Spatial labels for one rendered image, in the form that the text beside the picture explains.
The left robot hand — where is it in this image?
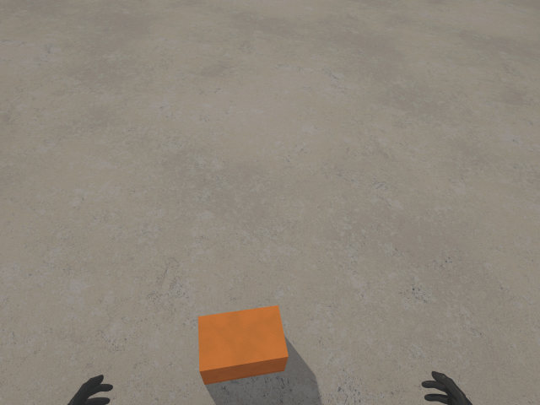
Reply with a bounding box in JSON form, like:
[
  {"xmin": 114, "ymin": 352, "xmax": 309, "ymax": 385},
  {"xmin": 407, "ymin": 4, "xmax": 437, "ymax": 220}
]
[{"xmin": 68, "ymin": 375, "xmax": 113, "ymax": 405}]

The carton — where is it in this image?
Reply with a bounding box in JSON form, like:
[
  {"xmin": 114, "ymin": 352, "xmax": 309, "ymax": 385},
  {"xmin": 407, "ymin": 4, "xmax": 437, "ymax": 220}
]
[{"xmin": 198, "ymin": 305, "xmax": 289, "ymax": 385}]

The right robot hand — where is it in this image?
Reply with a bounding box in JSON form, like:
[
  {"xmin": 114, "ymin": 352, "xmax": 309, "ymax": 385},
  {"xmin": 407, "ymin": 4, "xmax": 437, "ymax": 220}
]
[{"xmin": 422, "ymin": 371, "xmax": 472, "ymax": 405}]

